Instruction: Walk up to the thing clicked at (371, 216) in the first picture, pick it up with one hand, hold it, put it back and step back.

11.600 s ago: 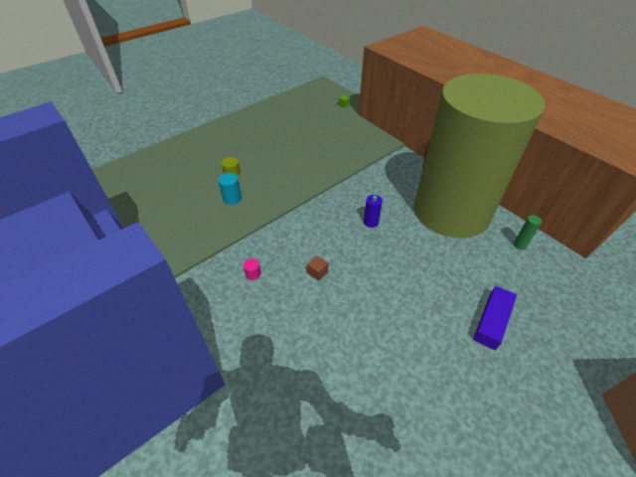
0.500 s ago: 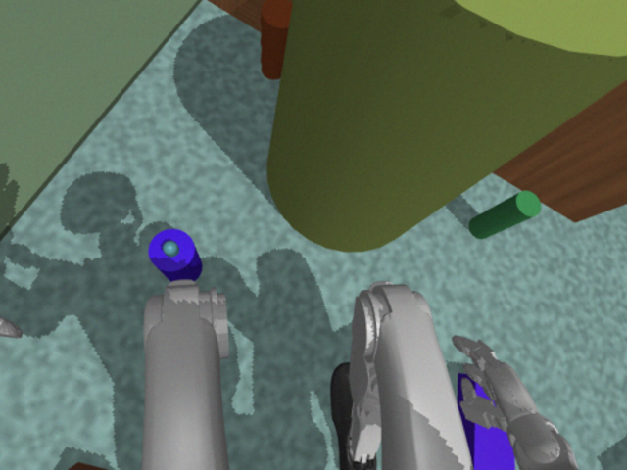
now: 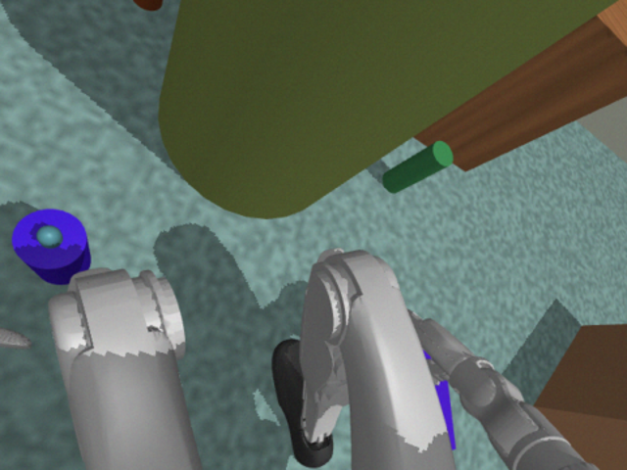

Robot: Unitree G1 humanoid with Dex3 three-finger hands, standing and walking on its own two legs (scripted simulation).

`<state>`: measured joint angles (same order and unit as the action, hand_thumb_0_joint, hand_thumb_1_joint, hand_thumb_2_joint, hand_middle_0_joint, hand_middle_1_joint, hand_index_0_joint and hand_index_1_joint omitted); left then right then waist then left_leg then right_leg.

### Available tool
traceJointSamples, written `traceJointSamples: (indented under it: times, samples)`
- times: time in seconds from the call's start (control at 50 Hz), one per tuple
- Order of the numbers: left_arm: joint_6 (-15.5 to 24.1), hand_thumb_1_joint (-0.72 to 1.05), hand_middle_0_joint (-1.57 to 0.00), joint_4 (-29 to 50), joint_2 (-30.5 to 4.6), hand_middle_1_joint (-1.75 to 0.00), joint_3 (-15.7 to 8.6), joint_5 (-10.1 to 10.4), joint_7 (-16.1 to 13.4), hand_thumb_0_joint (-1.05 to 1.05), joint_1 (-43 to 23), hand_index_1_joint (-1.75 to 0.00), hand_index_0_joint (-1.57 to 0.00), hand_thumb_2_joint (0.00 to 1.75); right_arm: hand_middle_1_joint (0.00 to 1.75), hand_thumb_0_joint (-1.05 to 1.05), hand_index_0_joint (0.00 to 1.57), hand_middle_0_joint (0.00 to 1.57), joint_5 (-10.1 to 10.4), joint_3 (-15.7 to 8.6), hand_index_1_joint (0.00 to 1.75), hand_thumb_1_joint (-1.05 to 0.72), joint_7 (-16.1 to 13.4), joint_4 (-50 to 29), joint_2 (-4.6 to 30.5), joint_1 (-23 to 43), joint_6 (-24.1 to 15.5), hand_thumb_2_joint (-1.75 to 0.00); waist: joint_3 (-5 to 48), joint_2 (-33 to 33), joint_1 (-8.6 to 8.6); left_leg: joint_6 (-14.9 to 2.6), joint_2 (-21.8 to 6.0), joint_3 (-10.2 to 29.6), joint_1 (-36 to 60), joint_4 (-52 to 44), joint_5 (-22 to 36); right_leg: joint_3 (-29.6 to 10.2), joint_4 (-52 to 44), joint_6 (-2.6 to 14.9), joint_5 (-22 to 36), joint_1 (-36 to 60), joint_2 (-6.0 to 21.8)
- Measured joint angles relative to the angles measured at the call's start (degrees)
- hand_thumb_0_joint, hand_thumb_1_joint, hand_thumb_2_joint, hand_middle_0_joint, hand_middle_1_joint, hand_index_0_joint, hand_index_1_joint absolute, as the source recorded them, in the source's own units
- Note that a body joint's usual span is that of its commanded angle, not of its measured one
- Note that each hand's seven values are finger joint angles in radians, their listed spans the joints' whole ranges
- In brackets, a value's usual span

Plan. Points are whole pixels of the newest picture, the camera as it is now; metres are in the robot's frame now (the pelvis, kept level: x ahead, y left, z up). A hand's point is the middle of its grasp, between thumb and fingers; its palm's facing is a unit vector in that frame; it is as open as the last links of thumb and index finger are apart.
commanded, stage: close in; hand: left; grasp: from the side
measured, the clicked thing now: (56, 249) +0.38 +0.24 -0.20
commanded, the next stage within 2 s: rest palm in 0.48 s
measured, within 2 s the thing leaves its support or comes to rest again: leaves its support in 1.56 s
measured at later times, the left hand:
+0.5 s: hand (36, 268) +0.35 +0.25 -0.18, palm faces +0.02 -1.00 -0.01, open 16.2 cm
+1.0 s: hand (57, 257) +0.37 +0.23 -0.20, palm faces +0.09 -0.99 -0.06, open 10.9 cm
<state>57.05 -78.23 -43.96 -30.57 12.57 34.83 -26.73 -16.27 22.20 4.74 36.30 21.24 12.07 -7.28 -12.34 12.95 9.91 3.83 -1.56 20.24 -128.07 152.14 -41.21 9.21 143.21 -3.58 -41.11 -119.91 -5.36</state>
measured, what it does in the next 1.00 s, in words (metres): stands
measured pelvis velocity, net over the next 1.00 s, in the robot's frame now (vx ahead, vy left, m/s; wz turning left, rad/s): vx -0.01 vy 0.01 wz -0.07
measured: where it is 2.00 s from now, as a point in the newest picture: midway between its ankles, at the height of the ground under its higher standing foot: (224, 451)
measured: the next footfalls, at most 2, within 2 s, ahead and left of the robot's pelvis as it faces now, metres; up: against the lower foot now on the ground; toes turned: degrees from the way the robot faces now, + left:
none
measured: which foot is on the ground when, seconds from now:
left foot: down 0.00-1.00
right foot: down 0.00-1.00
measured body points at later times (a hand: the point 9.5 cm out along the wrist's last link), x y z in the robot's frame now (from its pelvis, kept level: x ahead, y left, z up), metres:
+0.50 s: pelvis -0.02 +0.02 +0.00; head +0.18 +0.22 +0.35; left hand +0.34 +0.31 -0.18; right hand +0.17 -0.22 -0.02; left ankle +0.07 +0.14 -0.24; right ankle +0.11 -0.12 -0.24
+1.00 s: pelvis -0.01 +0.01 -0.01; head +0.21 +0.20 +0.33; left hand +0.36 +0.29 -0.19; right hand +0.17 -0.22 -0.04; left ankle +0.07 +0.14 -0.24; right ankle +0.11 -0.13 -0.24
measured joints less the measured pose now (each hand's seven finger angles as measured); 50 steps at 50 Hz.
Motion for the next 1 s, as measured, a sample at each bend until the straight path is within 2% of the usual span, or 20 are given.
traceJointSamples:
  times: [0.12, 0.22, 0.28, 0.38, 0.48, 0.58, 0.68, 0.84, 0.94, 1.0]
  samples:
    - [5.42, -0.42, -0.06, -1.65, 1.47, -0.13, 0.42, -2.35, -8.22, -0.01, -0.88, -0.11, -0.06, 0.08, 0.3, 0.0, 0.2, 0.2, -1.79, 3.12, 0.3, -0.89, 1.27, -1.56, -0.39, 1.07, 1.05, -0.89, -1.69, 2.55, 0.83, 0.04, 0.44, 2.5, 1.12, 1.79, 0.38, 1.7, 0.06, -0.08, 1.11, 1.66, -0.75]
    - [7.41, -0.36, -0.05, -1.31, 0.58, -0.11, 0.76, -4.54, -13.08, -0.01, 0.67, -0.09, -0.06, 0.08, 0.3, 0.0, 0.2, 0.2, -3.16, 4.25, 0.3, -0.88, 1.96, -2.47, -0.01, 0.56, 2.44, -0.88, -3.37, 3.32, 0.83, -0.56, 0.82, 3.7, 1.5, 2.35, 1.01, 2.82, -0.7, 0.65, 1.83, 3.17, -0.96]
    - [7.98, -0.31, -0.05, -0.16, 0.23, -0.1, 2.68, -4.19, -15.14, -0.01, 2.03, -0.07, -0.06, 0.08, 0.3, 0.0, 0.2, 0.2, -3.8, 4.43, 0.3, -0.87, 2.47, -2.29, 0.49, -0.15, 3.04, -0.88, -3.96, 3.02, 0.48, -1.19, 1.0, 3.85, 1.43, 2.33, 1.53, 3.14, -1.25, 0.94, 2.07, 3.93, -0.9]
    - [9.28, -0.24, -0.06, 0.16, 0.78, -0.08, 7.5, -2.99, -17.78, -0.01, 2.33, -0.06, -0.06, 0.08, 0.3, 0.0, 0.21, 0.2, -4.31, 4.84, 0.3, -0.87, 3.57, -1.37, 1.12, -0.97, 3.16, -0.88, -3.8, 2.23, 0.39, -2.21, 1.17, 3.64, 1.33, 2.13, 2.18, 3.23, -1.97, 0.78, 2.15, 4.95, -0.83]
    - [10.12, -0.24, -0.05, -2.17, 1.04, -0.07, 10.42, -4.37, -20.73, -0.01, 0.66, -0.05, -0.06, 0.08, 0.3, 0.0, 0.21, 0.2, -4.74, 5.32, 0.3, -0.87, 4.27, -1.81, 0.86, -1.06, 3.2, -0.88, -3.35, 2.4, 1.26, -2.44, 0.91, 4.27, 1.75, 2.17, 1.99, 3.72, -2.58, 0.71, 2.37, 5.45, -1.21]
    - [11.19, -0.24, -0.05, -3.89, 0.83, -0.07, 10.3, -7.28, -24.31, -0.01, -0.17, -0.05, -0.05, 0.1, 0.3, 0.0, 0.21, 0.2, -5.68, 5.97, 0.3, -0.87, 4.73, -3.16, 0.58, -0.76, 3.85, -0.89, -3.99, 3.15, 2.28, -1.84, 0.87, 5.5, 2.44, 2.45, 1.42, 4.54, -2.86, 0.95, 2.6, 5.75, -1.54]
    - [12.29, -0.18, -0.06, -4.48, 0.65, -0.07, 9.42, -9.23, -28.43, -0.01, 1.03, -0.06, -0.05, 0.15, 0.3, -0.01, 0.2, 0.2, -6.72, 6.56, 0.3, -0.87, 5.21, -3.67, 0.51, -0.07, 4.53, -0.89, -5.57, 3.7, 2.47, -1.3, 0.95, 6.24, 2.72, 2.61, 1.26, 4.92, -2.9, 0.54, 2.92, 5.68, -1.68]
    - [14.4, 0.07, -0.21, -3.52, 0.79, -0.2, 9.19, -9.09, -33.11, 0.0, 2.4, -0.2, -0.19, 0.31, 0.3, -0.01, 0.2, 0.2, -7.57, 7.38, 0.3, -0.86, 5.8, -2.58, 0.24, 1.23, 4.22, -0.89, -7.46, 4.32, 1.88, -0.9, 0.85, 6.33, 2.49, 2.94, 1.24, 4.67, -2.38, -0.69, 3.29, 4.88, -1.84]
    - [15.12, 0.24, -0.34, -3.34, 0.23, -0.32, 10.22, -9.66, -34.31, 0.0, 1.3, -0.32, -0.32, 0.44, 0.3, -0.01, 0.2, 0.2, -7.68, 7.82, 0.3, -0.86, 5.97, -2.37, -0.29, 1.58, 4.07, -0.89, -7.03, 4.35, 2.19, -0.54, 0.75, 6.75, 2.46, 3.36, 0.58, 4.8, -2.05, -0.98, 3.07, 4.45, -1.99]
    - [14.57, 0.24, -0.42, -3.49, -0.1, -0.4, 10.27, -9.99, -34.92, 0.02, 0.68, -0.4, -0.35, 0.47, 0.3, -0.01, 0.2, 0.2, -7.7, 7.95, 0.3, -0.86, 5.98, -2.68, -0.55, 1.77, 4.18, -0.89, -6.79, 4.17, 2.59, -0.42, 0.67, 7.08, 2.56, 3.59, 0.16, 4.97, -2.03, -1.1, 2.93, 4.45, -2.11]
